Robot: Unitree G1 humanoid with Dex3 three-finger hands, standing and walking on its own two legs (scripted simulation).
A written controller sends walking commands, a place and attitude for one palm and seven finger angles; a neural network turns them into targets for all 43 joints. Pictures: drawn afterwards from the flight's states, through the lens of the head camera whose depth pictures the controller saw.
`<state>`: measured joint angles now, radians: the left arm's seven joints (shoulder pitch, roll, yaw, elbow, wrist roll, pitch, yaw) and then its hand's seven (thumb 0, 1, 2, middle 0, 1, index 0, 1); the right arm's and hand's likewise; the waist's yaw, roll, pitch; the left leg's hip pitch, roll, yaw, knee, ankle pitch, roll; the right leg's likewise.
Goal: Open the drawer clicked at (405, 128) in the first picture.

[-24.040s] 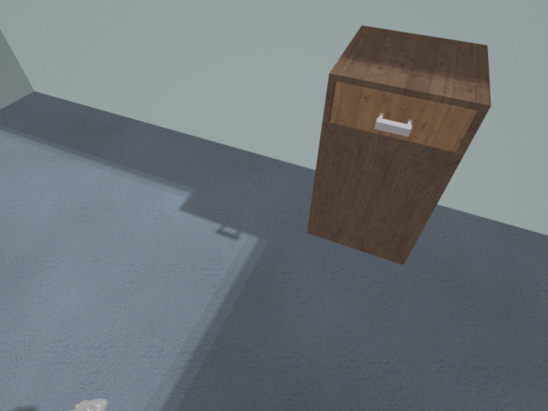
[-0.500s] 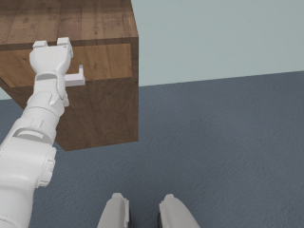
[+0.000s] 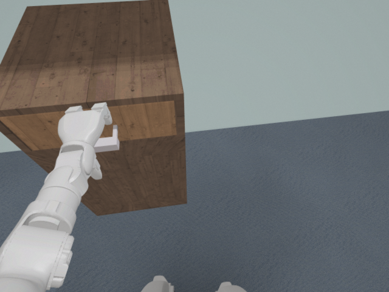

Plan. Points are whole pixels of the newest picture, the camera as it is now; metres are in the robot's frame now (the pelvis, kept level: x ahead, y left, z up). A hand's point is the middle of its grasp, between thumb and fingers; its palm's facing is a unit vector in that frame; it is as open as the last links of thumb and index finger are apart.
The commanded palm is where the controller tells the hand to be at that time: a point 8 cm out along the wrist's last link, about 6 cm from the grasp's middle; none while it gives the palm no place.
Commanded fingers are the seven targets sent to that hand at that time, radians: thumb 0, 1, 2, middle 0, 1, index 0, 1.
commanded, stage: relax the arm and regain balance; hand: left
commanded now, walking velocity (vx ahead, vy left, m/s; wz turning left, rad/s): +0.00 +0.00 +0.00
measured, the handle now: (97, 138) +0.49 +0.23 -0.04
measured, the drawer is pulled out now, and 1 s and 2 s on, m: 0.00 0.15 0.15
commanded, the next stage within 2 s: stand and wait in 1.12 s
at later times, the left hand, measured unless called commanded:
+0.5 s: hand (100, 195) +0.31 +0.17 +0.03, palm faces +0.12 -0.92 -0.37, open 16.2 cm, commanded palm none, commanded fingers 0.00 -0.50 0.30 -0.15 -0.30 -0.15 -0.30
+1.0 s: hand (100, 220) +0.26 +0.16 +0.03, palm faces +0.13 -0.92 -0.36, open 16.3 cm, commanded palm none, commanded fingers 0.00 -0.50 0.30 -0.15 -0.30 -0.15 -0.30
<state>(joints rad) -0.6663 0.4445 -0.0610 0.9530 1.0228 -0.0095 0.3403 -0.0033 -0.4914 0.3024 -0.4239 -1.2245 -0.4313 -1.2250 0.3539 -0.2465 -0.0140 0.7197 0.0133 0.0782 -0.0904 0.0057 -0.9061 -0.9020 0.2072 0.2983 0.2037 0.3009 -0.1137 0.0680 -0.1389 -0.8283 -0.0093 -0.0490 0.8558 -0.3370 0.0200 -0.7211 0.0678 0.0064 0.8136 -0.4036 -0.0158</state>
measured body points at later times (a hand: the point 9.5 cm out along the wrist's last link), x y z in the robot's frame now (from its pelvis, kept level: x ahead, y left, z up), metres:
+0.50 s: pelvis +0.04 -0.04 +0.04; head +0.02 -0.07 +0.49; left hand +0.30 +0.22 +0.05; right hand +0.13 -0.28 -0.12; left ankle +0.04 +0.11 -0.69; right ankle -0.01 -0.11 -0.70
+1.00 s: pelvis +0.00 -0.04 +0.04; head -0.03 -0.07 +0.48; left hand +0.25 +0.21 +0.05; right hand -0.02 -0.27 -0.14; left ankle +0.03 +0.11 -0.70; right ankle -0.01 -0.11 -0.70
